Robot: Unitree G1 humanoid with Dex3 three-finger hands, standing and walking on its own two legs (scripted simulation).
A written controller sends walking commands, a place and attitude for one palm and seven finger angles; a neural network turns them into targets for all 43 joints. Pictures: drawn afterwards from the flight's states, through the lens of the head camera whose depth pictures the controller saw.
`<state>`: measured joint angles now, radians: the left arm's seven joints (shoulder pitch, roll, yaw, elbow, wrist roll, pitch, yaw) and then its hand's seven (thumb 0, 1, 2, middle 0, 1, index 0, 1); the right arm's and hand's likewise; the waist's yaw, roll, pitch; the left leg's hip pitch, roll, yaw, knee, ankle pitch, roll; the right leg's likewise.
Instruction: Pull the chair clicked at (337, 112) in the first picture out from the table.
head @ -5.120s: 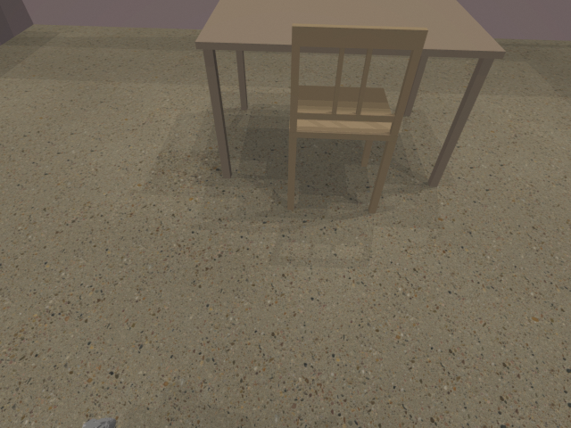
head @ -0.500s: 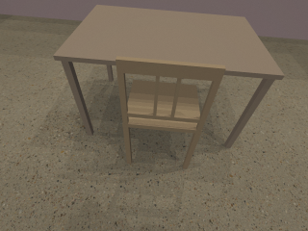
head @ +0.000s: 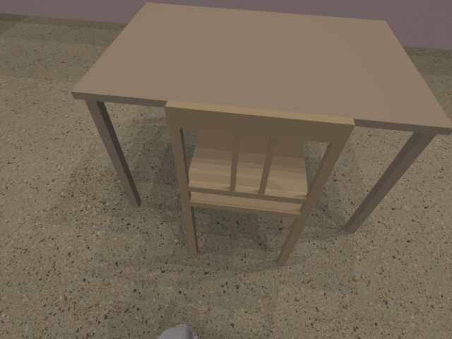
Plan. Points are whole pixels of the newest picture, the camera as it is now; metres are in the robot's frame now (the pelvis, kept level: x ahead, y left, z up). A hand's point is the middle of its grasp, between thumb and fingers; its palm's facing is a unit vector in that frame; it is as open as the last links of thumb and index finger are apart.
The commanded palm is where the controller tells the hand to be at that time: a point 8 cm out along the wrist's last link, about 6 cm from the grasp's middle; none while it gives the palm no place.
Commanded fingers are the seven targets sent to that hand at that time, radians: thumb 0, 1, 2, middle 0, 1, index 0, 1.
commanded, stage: take the last steps up to it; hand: left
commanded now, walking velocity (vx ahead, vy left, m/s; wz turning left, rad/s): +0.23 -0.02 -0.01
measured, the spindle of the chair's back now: (234, 163) +0.58 +0.02 -0.11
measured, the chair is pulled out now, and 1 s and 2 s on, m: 0.00 0.00 0.00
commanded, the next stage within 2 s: come to a stop and stand still in 0.24 s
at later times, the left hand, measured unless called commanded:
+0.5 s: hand (157, 298) +0.22 +0.17 -0.17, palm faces -0.03 -0.97 -0.23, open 7.3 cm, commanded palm none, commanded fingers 0.00 0.90 0.90 -0.20 -0.30 -0.20 -0.30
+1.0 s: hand out of the picture +0.14 +0.22 -0.18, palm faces +0.00 -0.98 -0.18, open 7.4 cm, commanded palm none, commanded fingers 0.00 0.90 0.90 -0.20 -0.30 -0.20 -0.30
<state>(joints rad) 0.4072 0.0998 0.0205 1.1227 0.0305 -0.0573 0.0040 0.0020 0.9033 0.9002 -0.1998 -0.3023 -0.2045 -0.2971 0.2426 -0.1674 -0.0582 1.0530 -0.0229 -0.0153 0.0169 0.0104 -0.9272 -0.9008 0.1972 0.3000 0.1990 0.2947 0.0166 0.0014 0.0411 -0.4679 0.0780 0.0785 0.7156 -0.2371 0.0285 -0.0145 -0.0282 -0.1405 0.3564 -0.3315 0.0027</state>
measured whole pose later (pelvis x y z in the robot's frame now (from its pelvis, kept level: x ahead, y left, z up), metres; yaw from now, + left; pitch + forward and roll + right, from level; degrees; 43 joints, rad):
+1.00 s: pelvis +0.13 +0.04 +0.00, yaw -3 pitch -1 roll +0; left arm 0.24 0.20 0.04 1.10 0.02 0.06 0.02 0.00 0.91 0.90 -0.20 -0.30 -0.20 -0.30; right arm 0.20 -0.14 -0.02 1.07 -0.02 0.01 -0.05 0.01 -0.93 -0.90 0.20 0.30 0.20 0.30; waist 0.01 -0.05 0.05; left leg -0.20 -0.02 0.10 0.42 -0.20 0.06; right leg -0.27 -0.03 0.01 0.81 -0.44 0.02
